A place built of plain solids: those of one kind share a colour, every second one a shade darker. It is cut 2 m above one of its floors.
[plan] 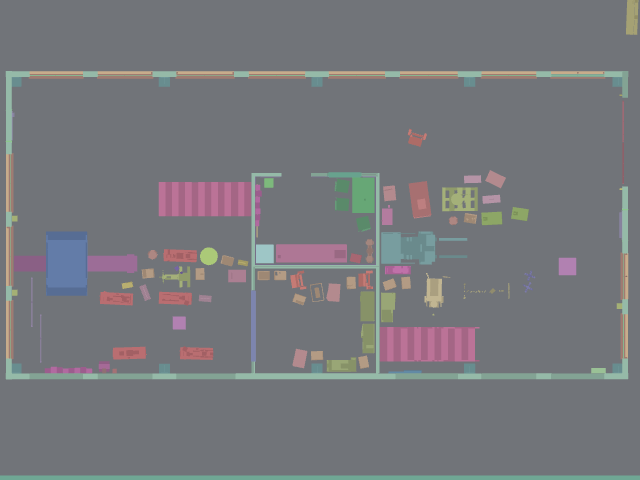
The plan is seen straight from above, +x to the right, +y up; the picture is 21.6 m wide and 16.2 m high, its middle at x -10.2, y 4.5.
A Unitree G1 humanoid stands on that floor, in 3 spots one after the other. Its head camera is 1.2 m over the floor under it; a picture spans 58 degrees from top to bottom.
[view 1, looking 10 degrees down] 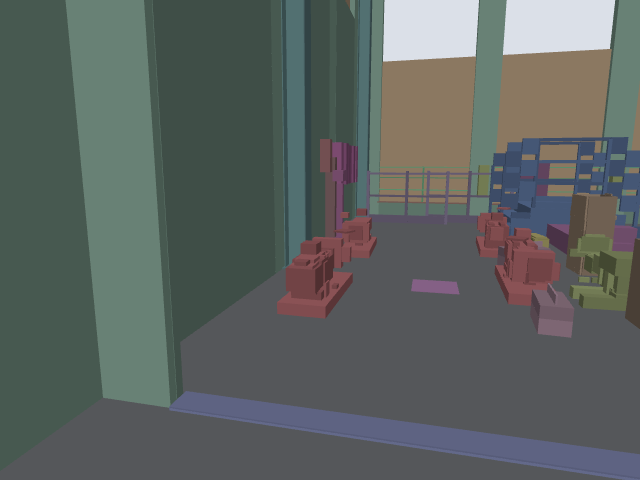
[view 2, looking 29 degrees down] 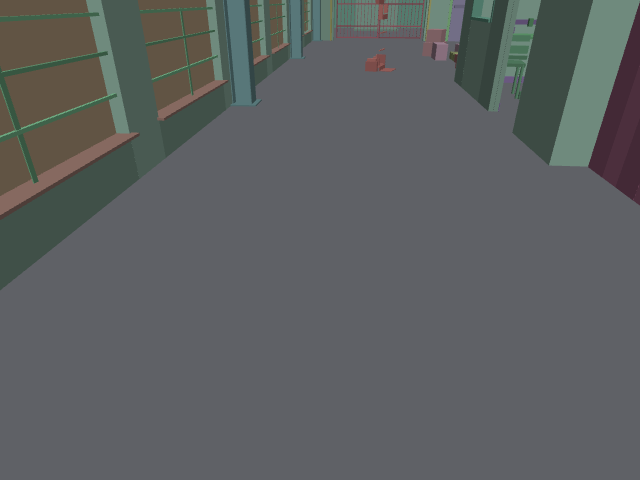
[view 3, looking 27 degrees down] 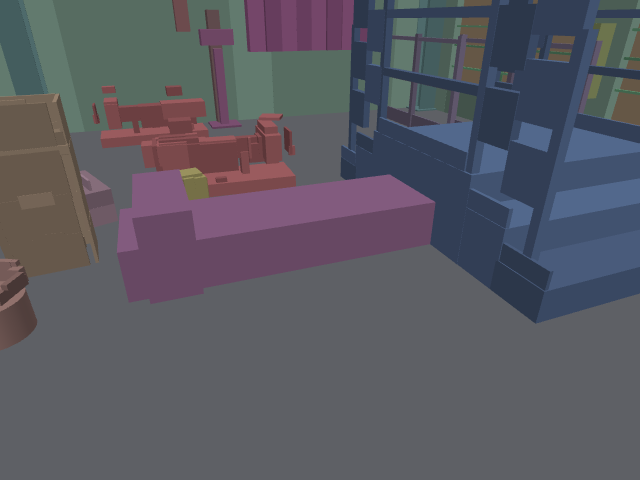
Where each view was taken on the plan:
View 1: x -10.65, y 1.60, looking -166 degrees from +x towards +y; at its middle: pump_set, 4.25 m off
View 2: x -16.10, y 8.35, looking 5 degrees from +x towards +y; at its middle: ground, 2.48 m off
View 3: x -16.61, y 5.88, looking -111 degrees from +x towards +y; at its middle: floor_pipes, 2.30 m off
